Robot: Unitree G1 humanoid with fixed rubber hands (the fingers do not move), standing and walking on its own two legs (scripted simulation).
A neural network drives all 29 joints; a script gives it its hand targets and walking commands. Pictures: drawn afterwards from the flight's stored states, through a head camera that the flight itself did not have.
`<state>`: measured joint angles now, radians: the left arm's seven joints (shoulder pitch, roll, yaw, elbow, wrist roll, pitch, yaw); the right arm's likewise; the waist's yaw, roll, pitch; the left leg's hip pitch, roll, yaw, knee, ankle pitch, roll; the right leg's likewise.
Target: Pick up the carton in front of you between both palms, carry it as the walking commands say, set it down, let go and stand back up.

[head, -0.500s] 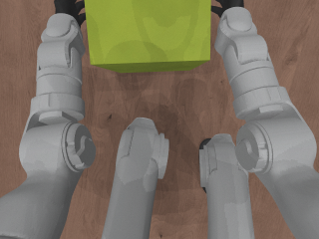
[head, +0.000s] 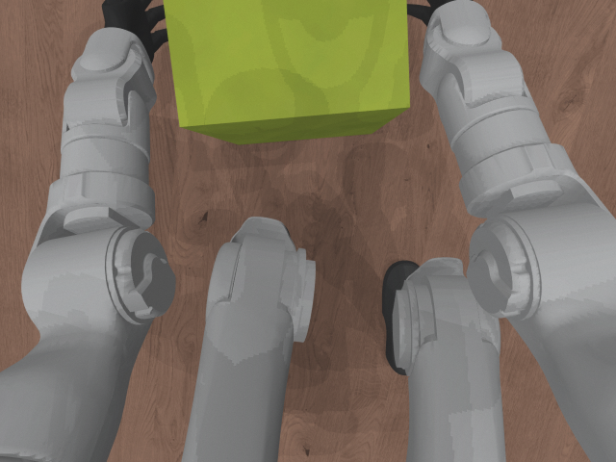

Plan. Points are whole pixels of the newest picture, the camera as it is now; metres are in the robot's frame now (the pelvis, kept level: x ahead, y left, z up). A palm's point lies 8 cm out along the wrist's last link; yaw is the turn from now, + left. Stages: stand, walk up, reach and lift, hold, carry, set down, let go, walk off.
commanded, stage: set down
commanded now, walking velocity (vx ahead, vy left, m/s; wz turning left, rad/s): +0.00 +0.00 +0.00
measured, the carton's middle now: (293, 45) +0.51 +0.15 -0.26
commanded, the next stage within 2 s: let go in 1.82 s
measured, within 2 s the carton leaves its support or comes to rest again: rests again in 0.54 s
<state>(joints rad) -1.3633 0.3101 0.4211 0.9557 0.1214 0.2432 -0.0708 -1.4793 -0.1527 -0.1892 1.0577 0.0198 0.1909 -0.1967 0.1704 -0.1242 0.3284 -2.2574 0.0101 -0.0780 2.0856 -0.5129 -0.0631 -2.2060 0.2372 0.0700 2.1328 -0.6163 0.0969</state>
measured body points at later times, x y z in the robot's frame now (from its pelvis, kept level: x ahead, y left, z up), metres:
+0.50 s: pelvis -0.01 +0.00 -0.01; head +0.36 +0.07 +0.23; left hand +0.49 +0.31 -0.20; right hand +0.57 +0.01 -0.19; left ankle +0.12 +0.14 -0.36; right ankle +0.10 -0.12 -0.36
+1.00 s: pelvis -0.01 +0.01 +0.01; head +0.35 +0.09 +0.26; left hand +0.50 +0.36 -0.14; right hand +0.59 +0.00 -0.13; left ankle +0.12 +0.14 -0.36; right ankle +0.10 -0.12 -0.36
